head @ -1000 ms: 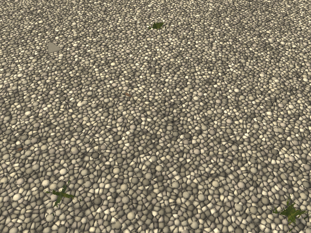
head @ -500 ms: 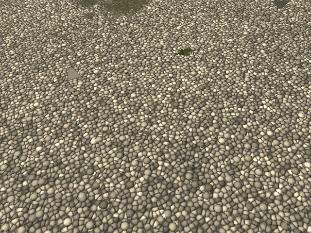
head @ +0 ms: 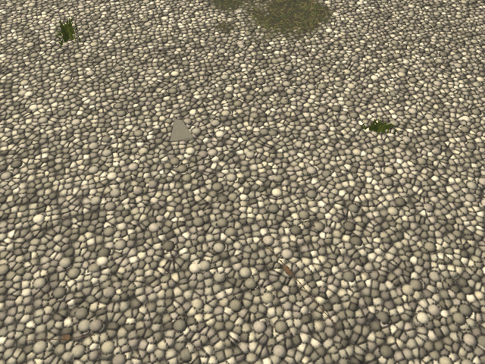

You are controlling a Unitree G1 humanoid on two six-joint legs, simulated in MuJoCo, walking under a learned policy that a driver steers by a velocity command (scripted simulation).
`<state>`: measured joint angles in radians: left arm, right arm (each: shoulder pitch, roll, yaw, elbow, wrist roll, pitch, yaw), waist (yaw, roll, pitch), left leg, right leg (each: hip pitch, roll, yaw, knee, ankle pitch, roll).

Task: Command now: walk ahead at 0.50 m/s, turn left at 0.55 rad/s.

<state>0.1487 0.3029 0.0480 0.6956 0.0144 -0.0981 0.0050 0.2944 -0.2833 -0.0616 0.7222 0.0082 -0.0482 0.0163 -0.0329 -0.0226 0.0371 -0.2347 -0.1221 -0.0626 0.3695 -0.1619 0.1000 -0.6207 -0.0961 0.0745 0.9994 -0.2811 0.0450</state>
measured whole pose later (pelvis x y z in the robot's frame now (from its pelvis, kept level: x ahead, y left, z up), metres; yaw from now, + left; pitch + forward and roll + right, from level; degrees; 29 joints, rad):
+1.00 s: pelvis +0.52 +0.08 +0.00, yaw +9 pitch +1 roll +1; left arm 0.21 0.32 0.06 0.80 -0.02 -0.04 -0.01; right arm 0.32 -0.26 -0.06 0.79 -0.02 -0.09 0.02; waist -0.04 -0.05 0.02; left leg -0.10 -0.05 0.12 0.27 -0.19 0.06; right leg -0.67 -0.09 0.09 1.00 -0.14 0.01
